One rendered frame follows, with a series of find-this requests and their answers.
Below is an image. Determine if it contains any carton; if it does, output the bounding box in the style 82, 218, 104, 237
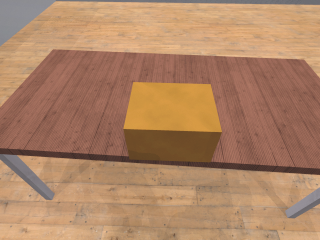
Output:
123, 82, 222, 163

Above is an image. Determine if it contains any table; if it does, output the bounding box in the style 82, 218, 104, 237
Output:
0, 49, 320, 219

